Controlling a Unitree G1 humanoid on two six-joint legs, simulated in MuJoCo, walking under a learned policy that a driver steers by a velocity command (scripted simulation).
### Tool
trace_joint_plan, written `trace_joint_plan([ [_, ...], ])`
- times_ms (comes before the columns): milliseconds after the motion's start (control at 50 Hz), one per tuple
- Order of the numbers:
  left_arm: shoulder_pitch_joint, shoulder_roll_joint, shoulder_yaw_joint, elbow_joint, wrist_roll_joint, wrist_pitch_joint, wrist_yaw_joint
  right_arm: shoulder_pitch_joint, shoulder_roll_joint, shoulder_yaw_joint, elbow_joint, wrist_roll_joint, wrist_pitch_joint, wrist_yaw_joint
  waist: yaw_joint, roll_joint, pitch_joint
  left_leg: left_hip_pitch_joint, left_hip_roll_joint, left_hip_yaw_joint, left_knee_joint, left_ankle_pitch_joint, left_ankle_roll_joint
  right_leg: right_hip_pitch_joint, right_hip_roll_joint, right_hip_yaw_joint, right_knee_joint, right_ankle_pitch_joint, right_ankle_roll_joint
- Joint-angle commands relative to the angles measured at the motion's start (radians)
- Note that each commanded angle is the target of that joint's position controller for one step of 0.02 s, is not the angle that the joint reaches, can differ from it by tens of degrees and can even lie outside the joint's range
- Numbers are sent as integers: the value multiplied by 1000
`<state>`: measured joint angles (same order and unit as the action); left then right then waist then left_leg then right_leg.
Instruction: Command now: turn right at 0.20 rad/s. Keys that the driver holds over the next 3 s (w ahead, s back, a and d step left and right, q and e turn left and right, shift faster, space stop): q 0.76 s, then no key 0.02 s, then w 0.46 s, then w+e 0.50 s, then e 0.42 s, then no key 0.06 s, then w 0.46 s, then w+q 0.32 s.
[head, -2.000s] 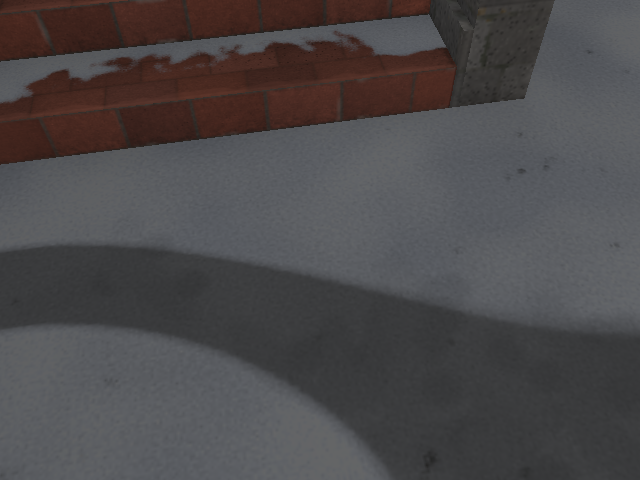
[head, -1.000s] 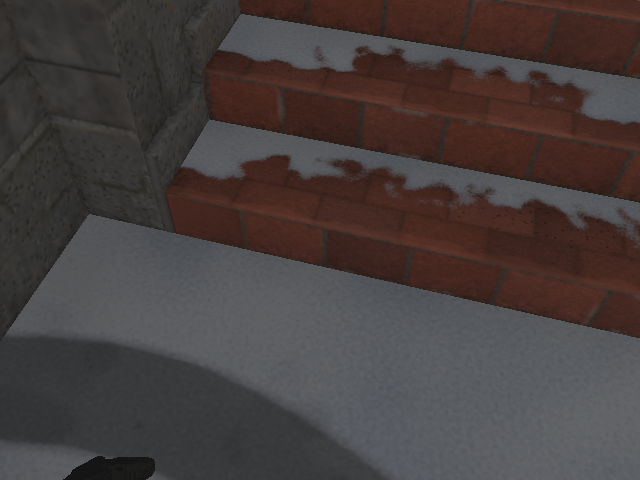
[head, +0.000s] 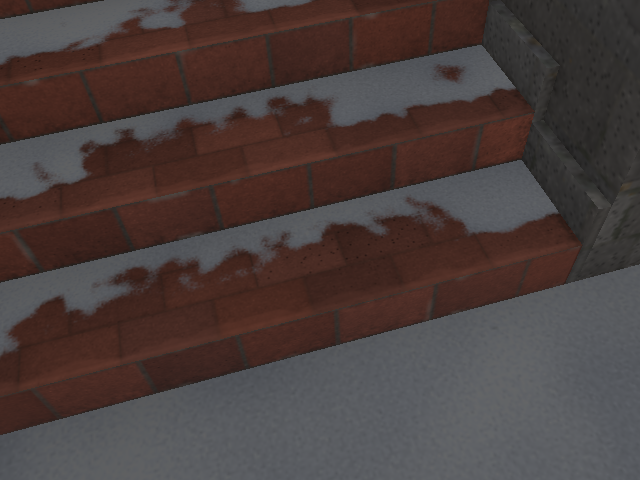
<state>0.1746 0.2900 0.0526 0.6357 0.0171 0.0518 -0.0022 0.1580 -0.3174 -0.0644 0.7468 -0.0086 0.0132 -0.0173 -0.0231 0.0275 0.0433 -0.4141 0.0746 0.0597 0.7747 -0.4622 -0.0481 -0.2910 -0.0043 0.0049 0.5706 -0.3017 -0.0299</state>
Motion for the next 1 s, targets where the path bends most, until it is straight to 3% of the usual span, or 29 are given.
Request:
trace_joint_plan([
  [20, -11, 162, 39, -51, 16, -50, 1, -30, -112, -35, -63, 14, -1, -14, 26, -187, -83, -167, -11, -92, 282, -52, -6, 96, -271, 272, -271, 308, -204],
  [60, -73, 70, 4, -37, 6, -67, 4, 49, -87, -33, -1, 3, 16, -17, -9, -180, -86, -80, -4, -103, 273, 73, -26, 64, -211, 160, -269, 345, -153],
  [100, -69, 35, -9, -12, 17, -77, 9, 71, -68, -29, 18, 15, 15, -11, -13, -179, -89, -13, -7, -110, 218, 128, -38, 59, -189, 97, -270, 360, -147],
  [140, -68, 64, 1, -1, 17, -74, 18, 21, -61, -19, 0, 21, 10, -7, 14, -176, -68, 2, -6, -104, 87, 126, -38, 94, -195, 87, -264, 324, -150],
  [200, -20, 141, 30, 23, 2, -54, 31, -18, -86, -20, -35, 23, 11, -5, 56, -166, -63, -36, -13, -80, 44, 25, -35, 175, -271, 158, -245, 346, -204],
  [300, -37, 152, 47, 29, -8, -37, 39, 4, -70, -18, -51, 29, 20, 2, 54, -135, -80, -54, -11, -56, 47, -35, -23, 238, -334, 170, -215, 537, -239],
  [380, -77, 161, 59, 31, -21, -24, 44, 34, -58, -19, -58, 34, 25, 23, 25, -143, -120, 50, -35, -5, -94, 46, 16, 239, -325, 91, -166, 605, -205],
  [420, -85, 161, 64, 43, -38, -17, 46, 86, -67, -26, -46, 30, 26, 32, -12, -145, -131, 180, -65, 18, -307, 239, 66, 184, -283, 18, -88, 499, -134],
  [440, -44, 134, 60, 58, -35, -21, 43, 98, -118, -42, -50, 21, 26, 25, -6, -47, -128, 292, -25, -89, -401, 427, 112, 74, -220, -56, 34, 313, -49],
  [460, -67, 66, 39, 13, 18, -30, 35, 118, -252, -74, -68, 16, 23, 5, 22, 257, -134, 459, 230, -443, -393, 857, 242, -227, -70, -164, 317, -130, 67],
  [480, -179, 84, 42, -21, 14, -38, 41, 138, -236, -65, -88, -18, 4, 15, -58, 217, -149, 417, 337, -574, -429, 912, 412, -347, 25, -19, 517, -405, 90],
  [500, -172, 116, 53, -13, -7, -38, 39, 108, -212, -57, -94, -23, -18, 21, -39, 105, -138, 412, 294, -503, -434, 859, 403, -374, -2, 49, 606, -364, 85],
  [520, -143, 124, 58, 3, -18, -36, 40, 54, -194, -55, -97, -6, -31, 18, -2, 68, -113, 405, 231, -425, -422, 799, 345, -391, -19, 64, 610, -268, 81],
  [540, -120, 129, 62, 22, -13, -35, 46, 17, -170, -49, -104, 13, -32, 14, 13, 40, -103, 402, 192, -390, -418, 758, 301, -400, -28, 71, 584, -203, 86],
  [560, -108, 138, 66, 28, -7, -34, 51, -5, -155, -42, -111, 25, -29, 7, 25, 51, -102, 388, 169, -370, -422, 760, 283, -380, -31, 75, 573, -146, 96],
  [620, -76, 118, 63, 33, -16, -39, 48, 12, -152, -38, -123, 19, -18, -4, 28, 74, -130, 377, 131, -353, -429, 765, 283, -329, -3, 67, 559, -61, 120],
  [700, -106, 110, 59, 14, -19, -47, 51, 35, -175, -46, -122, 22, -4, -23, 9, 99, -106, 381, 115, -405, -435, 603, 276, -324, 10, 85, 371, -34, 144],
  [780, -104, 110, 59, 18, -22, -56, 45, 10, -178, -48, -144, 16, 4, -15, 0, 122, -92, 311, 99, -446, -430, 480, 273, -253, 14, 91, 262, -26, 142],
  [800, -92, 110, 57, 22, -23, -61, 40, 17, -170, -45, -143, 16, 4, -13, -6, 123, -112, 300, 93, -455, -440, 371, 276, -223, 11, 84, 231, -21, 136],
  [820, -47, 100, 39, 45, 31, -26, 17, 109, -167, -45, -109, -30, 20, 21, -34, 141, -104, 307, 43, -434, -455, 268, 264, -205, 22, 12, 235, -56, 108],
  [860, -73, 96, 34, 27, 25, -15, -5, 112, -145, -42, -108, -34, 30, 52, -42, 167, -59, 258, 40, -488, -486, 38, 265, -186, 23, -4, 184, -93, 79],
  [920, -46, 89, 26, 31, 13, -38, -10, 85, -146, -40, -106, -29, 25, 54, -7, 145, -26, 174, 55, -543, -488, -73, 262, -49, 30, -17, 48, -110, 30],
  [960, 74, 60, 16, 75, 18, -66, 7, 50, -114, -28, -103, -17, 14, 35, 80, 61, -14, 23, -2, -507, -410, -107, 214, 217, 23, -8, -188, 8, -14],
  [980, 148, 115, 22, 94, 33, -82, 19, 32, -45, -9, -116, -15, 1, 27, 109, -95, -21, -93, -85, -399, -212, -117, 161, 338, -130, 197, -308, -156, -40],
  [1000, 220, 238, 44, 103, 33, -90, 21, 14, -9, 3, -144, -9, -12, 22, 128, -238, -35, -243, -244, -226, 24, -112, 122, 388, -343, 585, -466, -454, -119],
])
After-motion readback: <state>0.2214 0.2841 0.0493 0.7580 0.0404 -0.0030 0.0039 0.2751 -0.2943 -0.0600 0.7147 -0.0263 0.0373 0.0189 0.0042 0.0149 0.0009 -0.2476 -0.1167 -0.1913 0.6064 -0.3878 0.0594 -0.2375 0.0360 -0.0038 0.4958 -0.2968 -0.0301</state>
